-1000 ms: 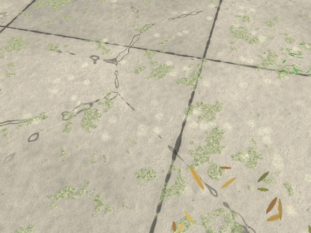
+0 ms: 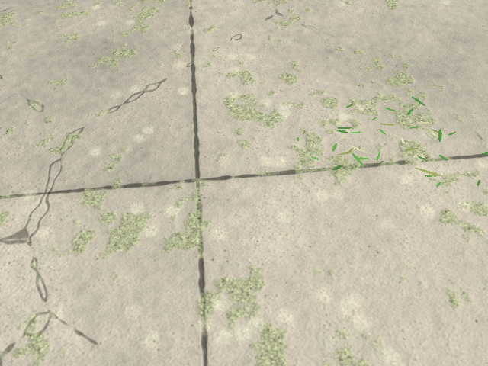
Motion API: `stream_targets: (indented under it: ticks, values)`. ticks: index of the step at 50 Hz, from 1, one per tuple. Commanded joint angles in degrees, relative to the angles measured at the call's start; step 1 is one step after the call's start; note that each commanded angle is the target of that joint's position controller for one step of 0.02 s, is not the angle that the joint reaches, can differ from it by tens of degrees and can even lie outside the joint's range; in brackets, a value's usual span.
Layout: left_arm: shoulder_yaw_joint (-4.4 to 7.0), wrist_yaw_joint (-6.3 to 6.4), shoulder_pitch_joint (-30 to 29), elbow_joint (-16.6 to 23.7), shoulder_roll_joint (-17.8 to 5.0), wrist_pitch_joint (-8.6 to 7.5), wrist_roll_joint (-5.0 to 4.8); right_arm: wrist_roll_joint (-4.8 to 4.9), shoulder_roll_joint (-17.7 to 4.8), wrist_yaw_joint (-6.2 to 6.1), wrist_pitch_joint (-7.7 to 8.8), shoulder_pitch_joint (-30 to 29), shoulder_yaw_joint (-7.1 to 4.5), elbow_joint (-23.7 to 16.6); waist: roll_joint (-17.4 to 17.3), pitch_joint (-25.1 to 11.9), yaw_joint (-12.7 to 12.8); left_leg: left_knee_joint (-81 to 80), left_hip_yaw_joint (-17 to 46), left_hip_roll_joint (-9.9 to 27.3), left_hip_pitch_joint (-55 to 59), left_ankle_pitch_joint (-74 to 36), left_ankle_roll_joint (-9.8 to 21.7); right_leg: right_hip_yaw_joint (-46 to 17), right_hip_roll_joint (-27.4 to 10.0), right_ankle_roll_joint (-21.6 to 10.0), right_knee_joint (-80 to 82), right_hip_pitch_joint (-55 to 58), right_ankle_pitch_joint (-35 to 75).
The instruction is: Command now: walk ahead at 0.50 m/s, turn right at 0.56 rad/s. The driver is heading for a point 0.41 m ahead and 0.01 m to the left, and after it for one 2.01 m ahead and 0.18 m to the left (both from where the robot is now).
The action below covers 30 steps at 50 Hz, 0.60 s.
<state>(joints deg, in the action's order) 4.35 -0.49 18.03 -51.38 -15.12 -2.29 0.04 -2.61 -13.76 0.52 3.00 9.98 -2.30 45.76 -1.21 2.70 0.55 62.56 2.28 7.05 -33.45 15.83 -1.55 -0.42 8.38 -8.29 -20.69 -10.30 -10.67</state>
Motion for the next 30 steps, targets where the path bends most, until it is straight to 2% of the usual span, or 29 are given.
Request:
stream_targets:
  ticks: [1, 6, 10, 12, 13, 14, 15, 16, 17, 18, 19, 20, 22, 25, 28, 30]
  values:
    - [1.68, 0.21, 2.2, 3.3, -8.1, -1.34, -0.14, -0.2, -4.1, 0.3, -0.99, 0.6, -0.88, -3.4, 3.2, -0.9, -0.7, -5.7, -2.7, -0.6, -2.9, -5.8, -1.8, -13.6, -13.9, -7.1, 9.0, 0.1, 20.6]
    - [1.81, 0.42, 7.6, 3.2, -8.6, -0.9, 0.07, 0.36, -4.2, 0.73, -0.73, -9.9, -0.32, -7.2, 5.0, -0.7, 3.6, -18.4, -2.2, -2.7, -6.4, -13.4, -1.8, -16.2, -13.8, -5.3, 7.0, 7.0, 20.4]
    - [1.6, 1.03, 9.4, 3.3, -8.8, -1.02, 0.74, 0.78, -4.6, 1.11, 0.21, -13.9, 0.23, -9.2, 5.6, -0.5, 4.9, -26.7, -2.5, -4.6, -3.6, -14.2, 0.1, -17.4, -15.7, -4.4, 4.3, 11.5, 25.1]
    - [1.5, 1.38, 7.6, 3.6, -9.2, -1.39, 0.88, 0.82, -5.7, 1.01, 0.7, -10.5, -0.05, -8.6, 6.1, -0.7, 2.7, -30.9, -2.3, -5.5, 4.2, -12.5, 2.1, -17.9, -16.9, -2.5, 2.8, 10.6, 27.9]
    - [1.53, 1.39, 6.4, 3.8, -9.8, -1.65, 0.94, 0.87, -6.7, 0.71, 0.94, -6.6, -0.53, -7.4, 6.3, -1.8, 0.8, -32.1, -2.8, -6.8, 10.1, -10.0, 3.2, -17.5, -16.8, -1.5, 0.1, 10.0, 33.6]
    - [1.53, 1.21, 5.6, 3.6, -10.2, -1.84, 1.0, 0.89, -7.9, 0.17, 1.34, 0.0, -1.18, -5.2, 5.1, -4.7, -2.3, -34.7, -3.8, -8.5, 17.9, -8.8, 4.4, -15.8, -15.0, -0.5, -7.3, 9.8, 39.2]
    - [1.18, 0.83, 5.6, 3.6, -9.3, -2.11, 0.91, 0.45, -9.6, -0.52, 2.01, 7.6, -1.86, -3.4, 2.6, -9.4, -5.9, -36.5, -1.8, -5.9, 28.8, -8.9, 6.1, -13.0, -11.7, 0.6, -18.4, 5.9, 35.3]
    - [-0.09, 0.67, 7.4, 5.3, -4.9, -2.39, 0.85, -0.67, -13.8, -1.42, 2.25, 16.5, -2.58, -3.1, -4.5, -17.7, -7.9, -37.2, 14.3, 8.2, 40.7, -0.6, 8.9, -9.3, -8.0, 1.7, -35.4, -2.0, 15.0]
    - [-0.3, 0.38, 16.8, 4.9, -2.5, -2.06, -1.0, -0.62, -18.4, -0.98, 1.44, 15.5, -4.02, -1.5, -19.6, -20.3, -2.3, -46.5, 41.6, 18.0, 48.7, 2.5, 16.3, -5.4, 0.9, 3.7, -48.8, -18.4, -20.2]
    - [0.01, 0.87, 12.3, 3.5, -6.9, -1.32, 1.13, 0.81, -11.9, -0.4, 0.82, 10.1, -2.93, -2.8, -5.7, -11.2, -1.6, -48.3, 39.6, 15.4, 41.2, 11.8, 15.0, -8.0, -4.0, 2.9, -52.0, -23.8, -16.0]
    - [0.09, 0.25, 6.4, 4.5, -7.0, -1.29, 1.35, 1.34, -8.1, -0.12, 0.88, 5.8, -1.96, -3.5, -0.7, -4.8, -1.6, -48.9, 29.6, 12.5, 33.5, 9.7, 13.9, -7.7, -5.8, 3.1, -50.0, -23.3, -10.7]
    - [-0.23, -0.1, 4.0, 5.2, -6.0, -1.32, 1.29, 0.96, -6.5, 0.04, 1.06, 4.3, -1.46, -3.1, 0.3, -2.7, -0.9, -50.0, 23.0, 9.7, 29.5, 2.3, 12.7, -7.0, -7.4, 3.3, -47.6, -22.2, -8.1]
    - [-0.57, -0.81, 3.7, 5.2, -4.9, -0.41, 2.14, 1.32, -5.7, -0.12, 1.81, 5.5, -1.05, -1.3, -3.7, -2.0, 0.4, -51.3, 14.4, 5.9, 25.9, -8.0, 11.3, -5.6, -9.2, 4.2, -43.9, -19.3, -6.9]
    - [-0.92, -1.31, 2.4, 5.3, -4.1, 0.35, 2.47, 2.1, -6.3, 0.28, 3.16, 9.0, -1.2, 0.9, -4.1, -2.5, 0.8, -52.7, 9.9, 5.0, 26.8, -16.9, 12.4, -3.5, -9.9, 5.3, -42.0, -21.2, -5.1]
    - [-1.53, -1.68, -5.4, 7.7, -3.3, 0.38, 2.66, 2.4, -6.3, 0.28, 3.02, 12.1, -1.2, 2.7, -3.5, 0.0, -0.5, -55.4, 7.4, 4.1, 27.9, -18.1, 13.3, -0.6, -12.6, 6.9, -36.3, -27.0, 0.2]
    - [-2.16, -1.8, -10.8, 9.5, -2.2, 0.14, 2.53, 2.61, -6.0, 0.28, 2.66, 14.1, -1.1, 3.8, -3.1, 0.9, -1.6, -55.4, 6.1, 2.5, 28.2, -20.7, 13.3, 1.2, -13.0, 8.2, -29.3, -27.6, 3.5]
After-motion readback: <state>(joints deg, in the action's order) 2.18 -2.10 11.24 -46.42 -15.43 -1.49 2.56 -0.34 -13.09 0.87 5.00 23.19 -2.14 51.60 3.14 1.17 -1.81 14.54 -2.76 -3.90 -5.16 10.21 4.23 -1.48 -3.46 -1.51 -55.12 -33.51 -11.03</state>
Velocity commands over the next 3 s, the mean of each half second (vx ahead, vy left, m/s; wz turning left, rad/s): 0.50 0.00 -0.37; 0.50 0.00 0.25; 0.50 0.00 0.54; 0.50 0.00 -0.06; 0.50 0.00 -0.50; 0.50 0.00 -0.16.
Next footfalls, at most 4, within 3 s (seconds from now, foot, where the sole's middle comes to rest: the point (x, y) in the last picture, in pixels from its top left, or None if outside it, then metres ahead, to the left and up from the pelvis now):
0.30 left None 0.35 0.12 -0.78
0.82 right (305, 325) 0.58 -0.11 -0.78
1.38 left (226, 248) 0.83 0.11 -0.78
1.94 right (242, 164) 1.18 0.07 -0.78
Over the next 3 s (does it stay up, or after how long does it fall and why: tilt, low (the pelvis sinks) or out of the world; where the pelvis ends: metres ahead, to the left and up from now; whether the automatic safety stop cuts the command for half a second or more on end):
stays up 1.56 0.12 -0.01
